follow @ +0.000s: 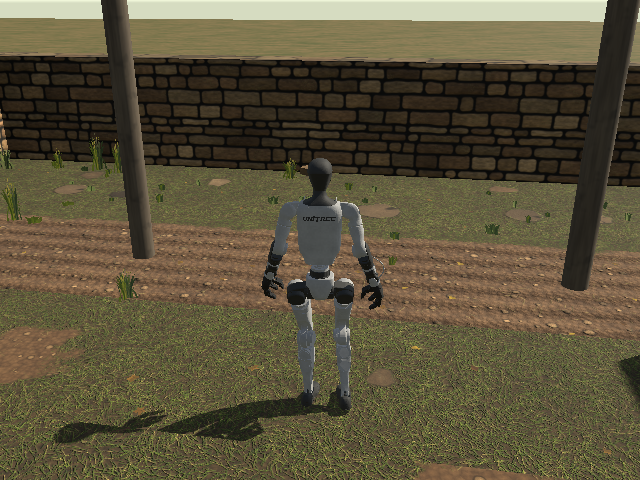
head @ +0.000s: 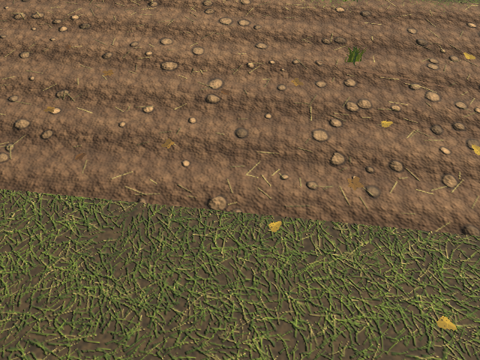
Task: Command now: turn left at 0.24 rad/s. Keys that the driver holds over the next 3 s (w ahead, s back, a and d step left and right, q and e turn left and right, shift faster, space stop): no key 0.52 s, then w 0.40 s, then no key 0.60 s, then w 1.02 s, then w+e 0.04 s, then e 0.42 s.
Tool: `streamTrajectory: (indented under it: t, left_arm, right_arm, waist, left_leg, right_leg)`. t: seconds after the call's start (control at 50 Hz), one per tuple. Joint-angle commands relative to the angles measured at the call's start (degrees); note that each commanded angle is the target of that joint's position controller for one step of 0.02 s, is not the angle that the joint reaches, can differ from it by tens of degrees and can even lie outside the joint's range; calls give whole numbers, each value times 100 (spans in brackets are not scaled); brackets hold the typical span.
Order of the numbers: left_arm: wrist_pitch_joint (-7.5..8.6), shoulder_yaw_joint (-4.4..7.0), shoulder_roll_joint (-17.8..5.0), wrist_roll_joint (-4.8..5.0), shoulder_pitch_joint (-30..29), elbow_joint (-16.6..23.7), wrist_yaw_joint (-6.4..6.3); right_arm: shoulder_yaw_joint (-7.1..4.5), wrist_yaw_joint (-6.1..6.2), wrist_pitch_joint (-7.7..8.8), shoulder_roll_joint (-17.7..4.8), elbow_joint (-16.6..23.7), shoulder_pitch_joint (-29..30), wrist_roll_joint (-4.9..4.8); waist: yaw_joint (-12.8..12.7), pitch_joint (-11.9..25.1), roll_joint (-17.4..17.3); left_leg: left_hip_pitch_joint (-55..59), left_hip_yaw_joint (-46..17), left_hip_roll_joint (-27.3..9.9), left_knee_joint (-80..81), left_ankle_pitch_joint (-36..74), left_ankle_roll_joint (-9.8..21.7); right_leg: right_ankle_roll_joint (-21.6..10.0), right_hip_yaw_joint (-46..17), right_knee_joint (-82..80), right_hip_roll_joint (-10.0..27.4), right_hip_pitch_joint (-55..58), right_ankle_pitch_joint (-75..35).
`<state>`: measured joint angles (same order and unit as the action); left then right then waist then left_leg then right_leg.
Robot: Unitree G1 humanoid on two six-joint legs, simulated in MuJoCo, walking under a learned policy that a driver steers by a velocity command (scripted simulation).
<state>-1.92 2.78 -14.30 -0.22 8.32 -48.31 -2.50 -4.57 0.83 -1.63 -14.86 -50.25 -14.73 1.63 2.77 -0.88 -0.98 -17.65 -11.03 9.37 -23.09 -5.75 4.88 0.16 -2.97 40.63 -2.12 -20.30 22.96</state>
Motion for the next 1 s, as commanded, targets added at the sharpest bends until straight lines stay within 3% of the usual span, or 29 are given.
streamTrajectory:
  t: [0.02,0.04,0.06,0.08,0.1,0.12,0.16,0.22,0.3,0.34,0.38,0.4,0.42,0.46,0.52,0.56,0.62,0.68,0.7,0.72,0.78,0.82,0.84,0.86,0.88,0.9,0.92,0.94,1.0]
  left_arm:
    - [116,27,-332,36,618,137,-33]
    - [150,28,-382,-3,749,100,-52]
    - [184,71,-695,-94,548,172,-80]
    - [206,64,-1010,-152,138,436,-56]
    - [236,45,-882,-180,150,315,-25]
    - [290,-40,-586,-120,39,298,13]
    - [339,-89,-466,-89,-25,223,30]
    - [365,-115,-490,-66,391,-7,37]
    - [316,-110,-568,-94,805,-307,36]
    - [295,-100,-584,-88,769,-401,32]
    - [297,-100,-545,-52,659,-441,45]
    - [328,-100,-516,-31,743,-445,76]
    - [331,-96,-429,12,902,-526,100]
    - [281,-103,-394,-22,648,-648,62]
    - [228,-98,-371,-54,641,-765,84]
    - [180,-71,-407,-78,714,-871,99]
    - [108,-10,-476,-112,647,-804,161]
    - [287,-80,-140,-128,200,-548,257]
    - [353,-85,-117,-170,70,-455,281]
    - [409,-40,-289,-176,-99,-368,294]
    - [547,-3,-281,-109,198,-328,373]
    - [601,20,-138,-45,1139,-666,363]
    - [621,100,-297,-52,1856,-914,315]
    - [663,240,-851,-154,2649,-1054,238]
    - [601,316,-1201,-110,3117,-1259,256]
    - [554,215,-827,-127,2457,-1098,246]
    - [591,144,-590,-124,1889,-877,268]
    - [641,93,-482,-120,1557,-766,261]
    - [761,-43,-225,-108,1751,-922,218]
  right_arm:
    - [-109,14,-10,-694,208,-35,-39]
    - [-77,35,-13,-619,204,-62,-81]
    - [-5,46,9,-346,196,-313,-120]
    - [41,63,51,-219,256,-428,-200]
    - [-73,68,54,-639,178,-147,-65]
    - [-73,32,47,-600,120,-166,-58]
    - [-39,-6,-3,-437,-71,-244,-48]
    - [34,5,-61,-307,-253,-164,-62]
    - [131,99,-88,-229,-383,211,-208]
    - [154,138,-76,-246,-548,107,-233]
    - [177,172,-19,-303,-731,-56,-164]
    - [156,181,22,-492,-771,-54,-83]
    - [147,158,30,-547,-852,70,-108]
    - [250,106,64,-190,-962,116,-113]
    - [276,150,100,-257,-1136,90,-107]
    - [277,156,96,-263,-1218,-11,-89]
    - [237,118,88,-380,-1137,-99,-55]
    - [161,108,213,-546,-1290,-817,-70]
    - [83,100,244,-717,-1331,-869,-55]
    - [59,74,278,-703,-1291,-835,-40]
    - [42,25,376,-608,-1188,-556,-63]
    - [42,16,395,-521,-1042,-127,-133]
    - [76,23,440,-399,-955,-5,-99]
    - [189,-28,513,-13,-747,146,-128]
    - [140,-70,548,-156,-577,152,-59]
    - [91,-100,531,-343,-593,219,42]
    - [140,-164,555,-138,-637,207,18]
    - [174,-194,579,4,-700,101,-25]
    - [162,-199,492,4,-801,-126,39]
  waist:
    - [-306,378,-524]
    - [-353,333,-381]
    - [-135,332,465]
    - [-7,281,1169]
    - [-134,93,832]
    - [-2,42,588]
    - [60,9,738]
    - [-81,108,819]
    - [-345,194,985]
    - [-261,195,924]
    - [-154,267,706]
    - [-257,385,432]
    - [-410,197,-17]
    - [-211,-57,-148]
    - [-257,-140,-165]
    - [-276,-98,-49]
    - [-225,-802,-58]
    - [84,-933,-732]
    - [81,-976,-960]
    - [109,-966,-774]
    - [-225,-910,-728]
    - [-735,-753,-565]
    - [-1021,-592,-175]
    - [-1310,-232,1236]
    - [-1189,-196,1760]
    - [-778,-690,824]
    - [-559,-889,403]
    - [-378,-897,272]
    - [-181,-465,469]
  left_leg:
    - [414,-1684,-1518,429,258,519]
    - [114,-1565,-1319,293,-217,272]
    - [-314,-1049,-868,-398,-1357,-49]
    - [-967,14,-65,-1178,-2050,-282]
    - [-482,234,-260,-1998,-2417,-317]
    - [-273,180,-372,-2281,-2157,-359]
    - [-191,259,-413,-2524,-1734,-485]
    - [-192,577,-532,-2090,-1818,-666]
    - [188,899,-650,-977,-1768,-677]
    - [563,917,-733,-201,-1191,-616]
    - [1419,646,-1011,600,44,-530]
    - [1905,364,-1330,338,698,-477]
    - [1789,371,-1398,25,1004,-367]
    - [1335,368,-1363,231,559,-339]
    - [1169,351,-1348,364,393,-323]
    - [1041,442,-1178,293,-1080,-196]
    - [316,14,-1179,297,-3564,211]
    - [1045,-1437,-1990,1154,-4006,741]
    - [1221,-1934,-2442,1476,-3890,939]
    - [1159,-2040,-2574,1597,-3658,1010]
    - [820,-1382,-2347,1394,-2805,821]
    - [-253,-497,-1757,831,-2128,488]
    - [-978,-127,-1473,117,-1662,337]
    - [-1767,791,-774,-1816,-1638,52]
    - [-2418,1080,-479,-3065,-2546,24]
    - [-2544,802,-936,-3803,-2230,125]
    - [-2492,769,-1147,-3965,-1659,149]
    - [-2279,832,-1264,-3898,-1277,88]
    - [-1823,1227,-1161,-3746,-969,-159]
  right_leg:
    - [-222,155,-1488,-98,780,-423]
    - [-295,26,-2281,57,1294,-924]
    - [-475,-977,-2858,935,1630,-759]
    - [-931,-2385,-3136,2207,1607,-1531]
    - [-1396,-2175,-2834,2346,751,-2374]
    - [-1367,-1786,-2763,2008,648,-2693]
    - [-1044,-1017,-2560,1374,834,-3125]
    - [-998,-687,-2154,1197,1477,-4560]
    - [-941,-830,-1865,1197,1911,-5071]
    - [-853,-899,-1802,1177,1904,-5022]
    - [-595,-918,-1824,1077,1491,-4228]
    - [-475,-863,-1876,948,1125,-3482]
    - [-434,-659,-2123,693,972,-2878]
    - [-397,-470,-2099,566,1158,-2340]
    - [-416,-478,-2073,606,1247,-2287]
    - [-484,-413,-2040,413,1184,-643]
    - [-719,-598,-1794,276,240,1770]
    - [-551,2,-627,-44,-722,733]
    - [-489,405,-209,-25,-916,109]
    - [-475,359,59,123,-982,74]
    - [-528,388,-272,268,-417,215]
    - [-516,732,-1353,-89,1493,-516]
    - [-525,396,-1643,-8,2626,-570]
    - [-806,-1683,-2725,1312,3432,827]
    - [-1229,-3530,-3314,2321,3296,1410]
    - [-1303,-3234,-3199,2311,2672,1527]
    - [-1257,-2713,-3225,2079,2241,1070]
    - [-1166,-2117,-3251,1839,2030,-120]
    - [-996,-668,-2699,1395,2177,-4731]
